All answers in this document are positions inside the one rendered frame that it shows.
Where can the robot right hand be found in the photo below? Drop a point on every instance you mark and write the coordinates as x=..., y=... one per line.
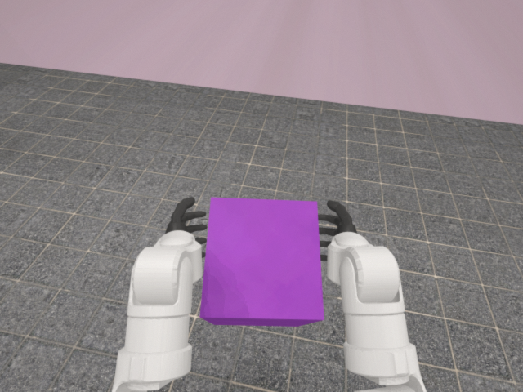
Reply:
x=343, y=222

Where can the carton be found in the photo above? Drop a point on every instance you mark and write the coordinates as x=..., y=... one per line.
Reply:
x=262, y=263

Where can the right robot forearm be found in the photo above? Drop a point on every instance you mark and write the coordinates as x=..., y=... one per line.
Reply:
x=377, y=345

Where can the left robot forearm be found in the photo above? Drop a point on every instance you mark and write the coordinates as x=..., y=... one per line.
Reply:
x=156, y=347

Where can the robot left hand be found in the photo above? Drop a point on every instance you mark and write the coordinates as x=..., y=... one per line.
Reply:
x=179, y=219

